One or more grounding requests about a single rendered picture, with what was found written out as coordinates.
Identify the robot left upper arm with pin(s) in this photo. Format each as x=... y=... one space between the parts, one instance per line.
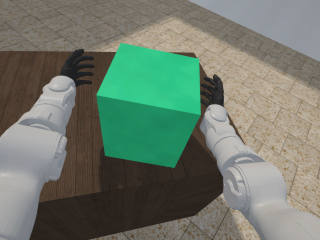
x=29 y=157

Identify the carton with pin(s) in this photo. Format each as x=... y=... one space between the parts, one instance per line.
x=149 y=104

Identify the robot left hand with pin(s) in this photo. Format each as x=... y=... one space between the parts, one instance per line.
x=71 y=67

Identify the pedestal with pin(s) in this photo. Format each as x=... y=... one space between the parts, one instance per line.
x=98 y=195

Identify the left robot forearm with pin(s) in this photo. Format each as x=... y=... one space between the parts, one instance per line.
x=53 y=109

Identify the robot right upper arm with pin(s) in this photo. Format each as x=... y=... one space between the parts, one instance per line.
x=258 y=191

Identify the robot right hand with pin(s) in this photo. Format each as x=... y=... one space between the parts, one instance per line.
x=217 y=97

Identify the right robot forearm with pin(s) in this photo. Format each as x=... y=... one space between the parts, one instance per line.
x=225 y=145

